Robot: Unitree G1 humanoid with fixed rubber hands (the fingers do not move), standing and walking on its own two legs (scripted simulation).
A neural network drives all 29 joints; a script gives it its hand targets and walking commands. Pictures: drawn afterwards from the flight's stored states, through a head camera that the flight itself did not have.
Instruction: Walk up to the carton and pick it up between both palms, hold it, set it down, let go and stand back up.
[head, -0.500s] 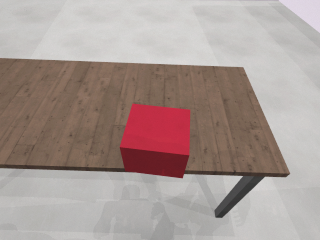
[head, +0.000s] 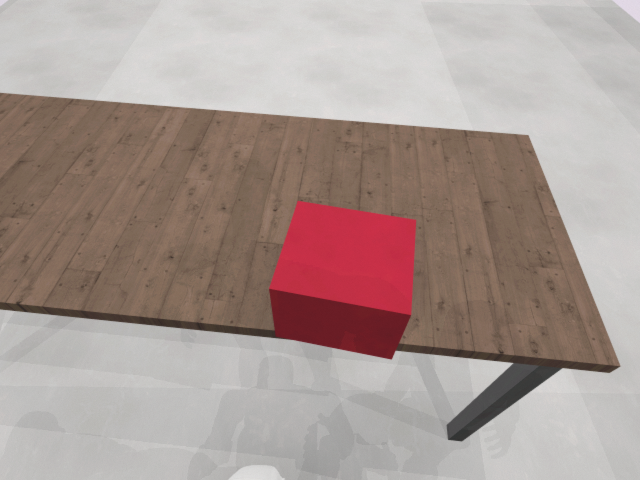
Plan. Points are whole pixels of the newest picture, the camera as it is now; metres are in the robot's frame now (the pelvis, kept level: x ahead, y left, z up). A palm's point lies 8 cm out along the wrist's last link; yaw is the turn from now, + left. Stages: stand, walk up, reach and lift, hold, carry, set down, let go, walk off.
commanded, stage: walk up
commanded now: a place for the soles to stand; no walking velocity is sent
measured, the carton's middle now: (344, 279) +0.39 -0.03 -0.03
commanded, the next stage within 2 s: none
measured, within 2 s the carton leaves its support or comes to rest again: neither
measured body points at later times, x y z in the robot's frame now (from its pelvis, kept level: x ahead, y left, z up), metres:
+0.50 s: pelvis +0.01 +0.05 -0.01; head +0.02 +0.03 +0.44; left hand +0.06 +0.32 -0.14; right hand +0.11 -0.22 -0.15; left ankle +0.06 +0.17 -0.72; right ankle +0.02 -0.06 -0.73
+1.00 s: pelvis +0.00 +0.05 +0.00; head +0.01 +0.03 +0.45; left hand +0.07 +0.30 -0.13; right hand +0.04 -0.21 -0.14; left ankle +0.03 +0.16 -0.73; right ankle +0.02 -0.06 -0.73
